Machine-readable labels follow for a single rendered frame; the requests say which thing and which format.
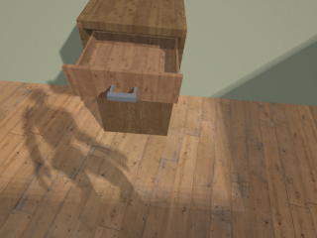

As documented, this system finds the drawer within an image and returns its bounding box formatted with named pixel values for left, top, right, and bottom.
left=61, top=31, right=183, bottom=104

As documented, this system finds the handle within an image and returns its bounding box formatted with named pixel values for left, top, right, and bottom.
left=107, top=84, right=138, bottom=102

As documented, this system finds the cabinet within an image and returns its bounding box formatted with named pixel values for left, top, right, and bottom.
left=76, top=0, right=187, bottom=136

